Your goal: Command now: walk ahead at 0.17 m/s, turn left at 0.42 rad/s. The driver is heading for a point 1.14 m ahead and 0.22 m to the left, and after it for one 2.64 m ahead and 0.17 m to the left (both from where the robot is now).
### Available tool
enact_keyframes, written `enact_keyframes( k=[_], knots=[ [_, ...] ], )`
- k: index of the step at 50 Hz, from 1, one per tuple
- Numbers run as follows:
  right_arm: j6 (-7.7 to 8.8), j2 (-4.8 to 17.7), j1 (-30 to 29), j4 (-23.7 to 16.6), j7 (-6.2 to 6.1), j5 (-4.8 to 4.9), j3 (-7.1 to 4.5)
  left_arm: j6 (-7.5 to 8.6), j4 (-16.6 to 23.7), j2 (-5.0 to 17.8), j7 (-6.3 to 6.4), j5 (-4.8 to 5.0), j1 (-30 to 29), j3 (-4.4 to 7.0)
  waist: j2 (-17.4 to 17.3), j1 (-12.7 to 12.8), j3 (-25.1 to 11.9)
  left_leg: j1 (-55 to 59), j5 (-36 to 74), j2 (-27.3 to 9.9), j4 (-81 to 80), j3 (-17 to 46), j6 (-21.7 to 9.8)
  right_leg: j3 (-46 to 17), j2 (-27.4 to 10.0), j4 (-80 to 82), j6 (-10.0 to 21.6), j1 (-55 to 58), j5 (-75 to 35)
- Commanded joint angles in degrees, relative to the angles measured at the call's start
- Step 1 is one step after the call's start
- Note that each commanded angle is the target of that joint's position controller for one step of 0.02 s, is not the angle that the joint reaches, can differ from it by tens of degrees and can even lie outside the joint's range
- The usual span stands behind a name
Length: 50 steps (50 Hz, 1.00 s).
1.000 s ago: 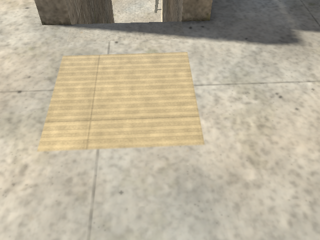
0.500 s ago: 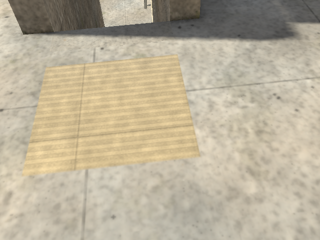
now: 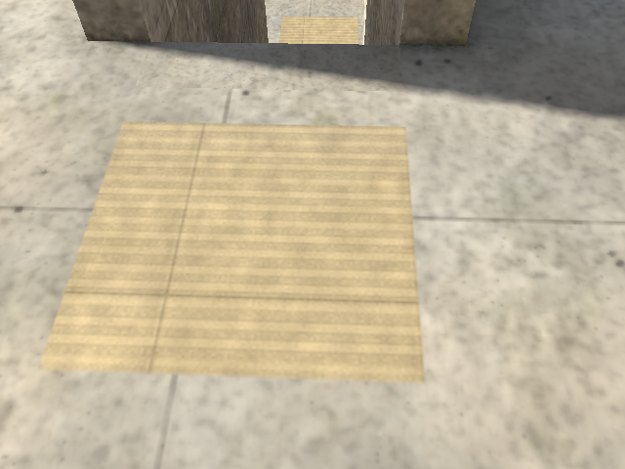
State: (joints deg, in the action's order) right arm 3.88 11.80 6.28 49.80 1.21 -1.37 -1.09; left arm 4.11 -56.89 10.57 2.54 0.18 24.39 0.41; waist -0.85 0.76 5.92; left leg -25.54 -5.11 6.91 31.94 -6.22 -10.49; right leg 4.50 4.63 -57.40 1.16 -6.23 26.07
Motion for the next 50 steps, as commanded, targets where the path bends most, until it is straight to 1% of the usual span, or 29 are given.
enact_keyframes(
  k=[1,2,3,4,5,6,7,9,11,14,16,18,24,27,28,29,30,31,32,33,34,35,36,37,40,44,47,49,50],
  knots=[
    [-1.12,11.9,11.1,-0.3,-0.79,2.38,-4.03,-0.22,5.8,8.2,-0.2,-1.19,4.1,1.7,-0.5,-2.6,-20.6,33.5,43.3,-26.7,-8.7,34.4,-16.7,-8.3,-2.5,-31.3,-1.0,-25.4,-0.5],
    [-1.86,8.8,7.0,-1.4,-1.18,2.23,-3.18,-0.48,6.8,9.0,-0.63,-1.96,0.0,2.07,2.6,-1.0,-11.4,22.9,29.2,-23.4,-13.4,31.3,-13.9,-7.6,-4.2,-26.5,-0.8,-26.1,-1.7],
    [-2.11,7.1,6.4,-1.3,-1.41,1.81,-2.7,-1.12,8.1,9.4,-0.8,-2.53,-3.2,2.5,5.0,0.1,-7.6,17.1,24.7,-20.6,-15.6,29.4,-11.3,-8.0,-5.7,-21.6,-1.1,-25.6,-2.1],
    [-2.27,7.3,6.9,-1.2,-1.61,1.47,-2.72,-2.38,8.3,8.5,-0.84,-2.77,-3.3,2.36,5.3,0.9,-6.0,12.1,22.6,-18.4,-16.9,26.4,-9.5,-7.9,-6.4,-17.2,-1.5,-22.8,-2.5],
    [-2.29,7.7,7.8,-0.7,-1.5,1.05,-2.76,-3.65,8.4,7.2,-0.73,-2.74,-3.1,2.15,4.5,1.3,-5.6,8.4,22.4,-16.9,-17.3,24.4,-8.1,-7.3,-6.3,-13.9,-1.9,-20.2,-3.0],
    [-2.17,8.7,8.4,-0.6,-1.29,0.62,-3.04,-4.35,8.7,6.1,-0.58,-2.57,-3.1,1.95,3.6,1.4,-6.2,6.9,23.6,-15.5,-16.9,23.3,-7.1,-6.7,-5.9,-11.8,-2.2,-18.9,-4.1],
    [-2.15,9.6,8.7,-0.7,-1.15,0.39,-3.35,-4.73,9.1,5.7,-0.47,-2.34,-3.4,1.91,2.5,1.4,-7.2,6.5,23.4,-14.6,-16.6,22.7,-6.1,-6.5,-5.8,-9.9,-2.5,-18.7,-5.3],
    [-2.52,10.7,8.9,-1.3,-1.13,0.39,-3.74,-5.32,10.3,6.6,-0.38,-2.2,-6.1,2.23,0.0,0.8,-8.4,7.2,17.4,-13.2,-16.7,23.2,-3.6,-6.8,-6.0,-6.1,-3.2,-20.6,-7.7],
    [-3.22,11.1,9.7,-1.8,-1.39,0.66,-4.04,-5.95,11.8,7.8,-0.32,-2.18,-9.9,2.63,-2.3,-0.7,-8.7,9.0,7.6,-12.3,-17.3,25.2,-0.9,-7.4,-6.1,-3.1,-3.9,-23.5,-9.8],
    [-4.28,11.7,11.2,-2.4,-1.84,0.95,-4.56,-6.58,13.5,9.0,-0.26,-1.94,-14.6,2.99,-4.3,-2.6,-8.0,12.6,-6.2,-12.0,-18.5,29.9,1.0,-8.7,-6.0,0.3,-4.8,-27.6,-10.7],
    [-4.69,12.0,12.2,-2.6,-2.03,0.84,-4.87,-6.58,14.3,9.3,-0.12,-1.71,-16.7,3.04,-4.8,-3.5,-7.4,15.0,-9.7,-12.2,-18.6,32.5,1.0,-9.4,-5.6,2.7,-4.9,-29.1,-9.8],
    [-4.82,12.3,13.0,-2.8,-2.12,0.62,-5.12,-6.32,14.9,9.4,0.06,-1.44,-17.9,2.94,-5.2,-4.0,-7.3,17.1,-8.9,-12.5,-17.9,34.4,0.6,-9.9,-4.9,5.0,-4.5,-29.3,-8.3],
    [-5.08,13.1,12.5,-4.0,-1.85,-0.04,-5.63,-4.96,16.1,9.8,0.36,-0.3,-18.1,2.29,-6.0,-3.7,-8.4,18.7,2.6,-12.6,-14.0,38.6,-1.7,-10.4,-1.5,13.4,-1.9,-22.4,-2.9],
    [-5.49,13.5,10.6,-4.6,-1.4,0.0,-5.82,-4.24,16.2,10.3,0.54,0.44,-15.1,2.03,-6.4,-2.2,-8.9,16.7,7.5,-11.9,-12.9,40.7,-0.9,-10.1,-0.1,21.6,-0.6,-14.7,-2.6],
    [-5.69,13.5,9.3,-4.9,-1.27,0.18,-5.83,-4.02,15.9,10.2,0.71,0.57,-13.0,1.96,-6.2,-1.0,-8.8,14.8,6.1,-10.8,-12.5,40.7,0.4,-9.7,0.1,27.1,-0.2,-10.3,-4.7],
    [-5.85,13.2,7.8,-5.3,-1.25,0.7,-5.75,-3.72,15.4,10.3,1.02,0.29,-10.4,2.0,-5.4,0.8,-8.3,11.4,1.4,-8.6,-11.3,39.7,2.6,-9.4,-0.4,35.8,0.2,-4.3,-9.9],
    [-5.75,11.2,8.4,-5.7,-1.38,1.28,-5.25,-3.47,15.4,12.9,1.5,-0.33,-10.3,2.64,-1.2,0.1,-8.3,5.8,-11.5,-4.6,-7.3,36.3,6.1,-13.9,-5.8,42.5,1.3,1.9,-11.5],
    [-5.6,7.0,13.5,-5.8,-1.58,1.46,-4.31,-3.85,17.4,17.0,1.86,-1.0,-12.5,3.28,10.1,-3.2,-10.1,0.3,-24.1,2.2,6.4,25.0,9.3,-27.7,-20.4,45.8,4.7,6.4,-7.6],
    [-5.41,11.5,11.9,-5.8,-2.13,0.41,-5.44,-4.21,19.3,19.3,1.35,-1.9,-17.3,3.51,11.2,-2.6,-5.6,-7.2,-28.2,5.9,16.3,16.0,9.9,-35.1,-26.6,46.8,10.4,-1.6,-15.1],
    [-5.38,14.1,9.9,-5.9,-2.06,-0.79,-6.01,-4.15,18.2,16.1,0.86,-1.81,-14.7,3.15,7.5,-2.3,-5.5,-4.3,-26.1,1.4,24.5,15.9,10.5,-32.0,-26.2,44.4,13.1,-4.4,-24.3],
    [-5.52,13.6,10.5,-5.1,-1.7,-0.81,-6.02,-3.87,18.0,12.8,0.33,-1.19,-15.8,2.25,5.0,-3.6,-4.9,-3.3,-22.9,0.8,28.1,16.1,10.7,-25.8,-22.0,42.6,12.0,-5.3,-29.7],
    [-5.99,12.4,11.8,-4.1,-1.4,-0.63,-5.76,-3.72,18.2,11.8,-0.06,-1.09,-16.5,1.98,5.0,-4.1,-5.0,-2.8,-20.4,1.1,31.4,15.7,11.3,-20.2,-18.1,41.1,10.4,-4.7,-34.2],
    [-6.39,11.7,12.6,-3.4,-1.02,-0.4,-5.52,-3.66,18.3,11.8,0.06,-1.2,-16.1,1.95,7.0,-4.0,-6.1,-3.4,-19.3,1.4,34.3,14.9,11.8,-17.5,-16.2,40.1,9.7,-3.1,-37.9],
    [-6.64,11.4,12.5,-3.3,-0.76,-0.2,-5.27,-3.56,18.1,11.6,0.0,-1.29,-14.8,1.82,7.6,-3.4,-6.6,-3.9,-19.1,1.5,35.6,14.5,12.3,-16.0,-15.7,39.1,9.7,-1.6,-43.2],
    [-7.15,10.0,8.6,-3.9,-0.68,0.43,-4.32,-3.33,16.3,11.8,-0.41,-1.36,-10.2,1.93,8.0,-1.1,-6.9,-5.4,-18.2,0.9,32.2,14.4,13.3,-14.6,-15.4,37.8,10.1,3.0,-47.9],
    [-7.76,8.5,6.2,-3.1,-1.02,0.86,-3.01,-2.95,14.3,11.9,-0.54,-1.31,-7.9,1.84,9.4,0.1,-7.4,-0.7,-18.9,-0.7,19.2,13.4,13.5,-15.0,-15.6,37.4,9.9,5.3,-45.3],
    [-7.87,7.6,4.5,-2.4,-1.62,1.24,-1.95,-3.18,13.2,12.7,-0.96,-1.5,-7.8,1.97,10.6,0.7,-7.2,7.3,-21.3,-2.3,8.8,8.9,12.4,-14.9,-15.5,37.0,10.4,1.7,-42.3],
    [-7.63,7.5,4.6,-1.8,-2.16,1.62,-1.54,-3.51,12.0,12.9,-1.21,-1.66,-7.1,2.07,11.4,0.7,-6.9,10.8,-19.4,-2.7,2.2,7.4,11.3,-16.1,-15.7,36.2,10.5,0.6,-42.9],
    [-7.29,6.8,6.4,-0.8,-2.4,1.54,-1.14,-3.66,11.5,12.5,-1.33,-1.63,-6.9,1.95,10.4,-0.2,-8.0,14.6,-16.4,-2.9,-4.2,6.7,10.4,-16.3,-15.4,36.4,9.8,-0.3,-35.9]
  ],
)
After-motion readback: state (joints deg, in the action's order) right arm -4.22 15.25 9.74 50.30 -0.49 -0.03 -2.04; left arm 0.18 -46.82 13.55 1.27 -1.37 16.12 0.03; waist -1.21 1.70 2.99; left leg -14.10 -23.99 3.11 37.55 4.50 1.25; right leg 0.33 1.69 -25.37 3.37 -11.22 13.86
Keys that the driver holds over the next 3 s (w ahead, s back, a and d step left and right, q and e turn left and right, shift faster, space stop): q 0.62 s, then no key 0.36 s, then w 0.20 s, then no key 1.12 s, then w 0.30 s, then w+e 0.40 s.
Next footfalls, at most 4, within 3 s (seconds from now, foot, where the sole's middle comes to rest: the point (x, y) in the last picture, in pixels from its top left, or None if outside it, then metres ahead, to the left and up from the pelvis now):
0.60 right None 0.17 -0.14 -0.75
1.06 left None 0.06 0.02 -0.75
1.40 right None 0.32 -0.10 -0.75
1.74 left None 0.21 0.06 -0.75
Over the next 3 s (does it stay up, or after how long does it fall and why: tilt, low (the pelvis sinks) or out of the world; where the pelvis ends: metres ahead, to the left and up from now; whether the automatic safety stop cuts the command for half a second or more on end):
stays up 0.41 0.10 0.02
